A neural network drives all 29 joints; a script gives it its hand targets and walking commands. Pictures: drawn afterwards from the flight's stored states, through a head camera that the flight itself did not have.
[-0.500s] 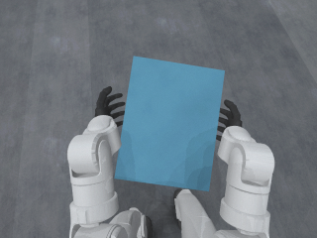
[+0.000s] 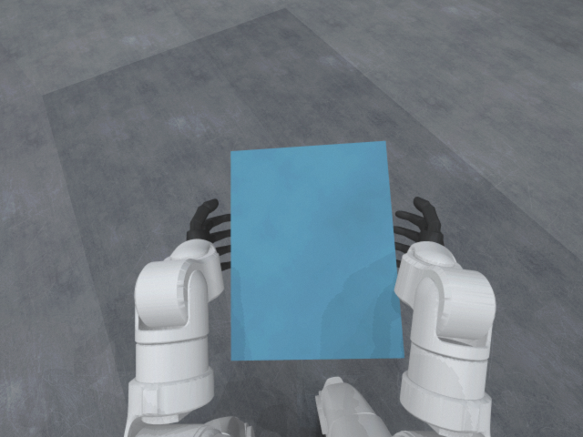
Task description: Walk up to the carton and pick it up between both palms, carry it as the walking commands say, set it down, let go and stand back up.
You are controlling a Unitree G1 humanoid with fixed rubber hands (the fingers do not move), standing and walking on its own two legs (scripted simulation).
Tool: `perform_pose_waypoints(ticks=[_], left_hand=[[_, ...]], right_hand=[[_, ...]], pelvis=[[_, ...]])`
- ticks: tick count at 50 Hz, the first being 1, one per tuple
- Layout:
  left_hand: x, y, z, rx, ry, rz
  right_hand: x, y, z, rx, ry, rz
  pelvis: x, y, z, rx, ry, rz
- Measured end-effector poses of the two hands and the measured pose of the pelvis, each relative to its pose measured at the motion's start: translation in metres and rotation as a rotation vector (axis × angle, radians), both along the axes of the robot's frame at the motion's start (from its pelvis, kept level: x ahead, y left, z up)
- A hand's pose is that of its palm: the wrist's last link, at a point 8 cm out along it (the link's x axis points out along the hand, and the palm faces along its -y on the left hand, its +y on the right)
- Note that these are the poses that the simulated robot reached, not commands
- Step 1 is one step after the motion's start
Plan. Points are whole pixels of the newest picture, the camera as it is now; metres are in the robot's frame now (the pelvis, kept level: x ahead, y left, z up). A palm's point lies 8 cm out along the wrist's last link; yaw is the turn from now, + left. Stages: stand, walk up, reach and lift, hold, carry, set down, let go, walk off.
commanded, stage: carry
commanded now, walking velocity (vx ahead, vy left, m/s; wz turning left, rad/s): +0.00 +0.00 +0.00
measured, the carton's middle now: (314, 256) +0.37 -0.04 -0.04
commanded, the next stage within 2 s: none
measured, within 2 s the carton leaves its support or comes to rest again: neither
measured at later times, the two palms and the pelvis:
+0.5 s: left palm (253, 348) +0.20 +0.03 +0.10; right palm (546, 373) +0.16 -0.23 +0.11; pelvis -0.11 -0.05 +0.01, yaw -7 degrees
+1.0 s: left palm out of the picture +0.07 -0.03 +0.09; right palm out of the picture +0.02 -0.29 +0.10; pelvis -0.24 -0.09 +0.01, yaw -11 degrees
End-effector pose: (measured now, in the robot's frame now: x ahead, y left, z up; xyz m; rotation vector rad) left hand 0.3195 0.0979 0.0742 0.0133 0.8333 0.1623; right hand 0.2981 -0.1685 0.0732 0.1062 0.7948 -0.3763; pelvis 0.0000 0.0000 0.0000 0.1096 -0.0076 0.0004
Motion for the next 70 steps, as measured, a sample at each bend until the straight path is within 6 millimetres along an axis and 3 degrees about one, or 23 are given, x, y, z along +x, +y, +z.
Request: perform_pose_waypoints(ticks=[12,17,20,24,29,36,40,45,51,55,62,66,70], left_hand=[[-0.063,-0.020,0.012,-0.014,-0.031,-0.011],[-0.081,-0.043,0.030,0.017,-0.105,-0.036],[-0.093,-0.057,0.034,0.029,-0.103,-0.050],[-0.115,-0.066,0.030,0.029,-0.002,-0.065],[-0.146,-0.082,0.018,0.001,0.031,-0.095],[-0.176,-0.123,0.022,0.013,-0.010,-0.130],[-0.195,-0.140,0.022,0.020,0.017,-0.155],[-0.220,-0.139,0.021,0.030,0.039,-0.155],[-0.253,-0.123,0.011,0.011,0.057,-0.138],[-0.275,-0.119,0.017,0.007,0.044,-0.141],[-0.300,-0.139,0.033,0.013,-0.019,-0.160],[-0.314,-0.153,0.034,0.024,-0.009,-0.180],[-0.324,-0.155,0.030,0.035,0.024,-0.185]], right_hand=[[-0.060,-0.020,0.020,-0.018,-0.028,0.010],[-0.083,-0.043,0.029,0.001,-0.099,-0.007],[-0.100,-0.055,0.032,-0.008,-0.099,-0.023],[-0.128,-0.063,0.033,-0.037,0.004,-0.032],[-0.166,-0.077,0.031,-0.057,0.035,-0.068],[-0.204,-0.116,0.033,-0.052,-0.003,-0.113],[-0.233,-0.131,0.028,-0.048,0.025,-0.130],[-0.260,-0.131,0.025,-0.042,0.048,-0.127],[-0.287,-0.116,0.022,-0.056,0.065,-0.117],[-0.308,-0.112,0.028,-0.052,0.053,-0.112],[-0.339,-0.130,0.039,-0.047,-0.005,-0.134],[-0.359,-0.143,0.037,-0.046,0.006,-0.149],[-0.371,-0.145,0.032,-0.040,0.040,-0.151]], pelvis=[[-0.055,-0.022,0.003,-0.016,-0.019,-0.033],[-0.062,-0.038,-0.012,-0.012,-0.066,-0.083],[-0.072,-0.046,-0.009,-0.004,-0.079,-0.089],[-0.097,-0.052,0.010,-0.029,-0.029,-0.106],[-0.131,-0.062,0.010,-0.070,-0.054,-0.138],[-0.164,-0.090,0.001,-0.090,-0.061,-0.197],[-0.184,-0.099,0.008,-0.076,-0.077,-0.201],[-0.211,-0.097,0.012,-0.073,-0.056,-0.198],[-0.246,-0.086,0.011,-0.072,-0.019,-0.190],[-0.264,-0.084,0.011,-0.079,-0.043,-0.195],[-0.288,-0.097,0.007,-0.079,-0.057,-0.225],[-0.302,-0.105,0.010,-0.073,-0.062,-0.230],[-0.314,-0.104,0.014,-0.067,-0.018,-0.226]])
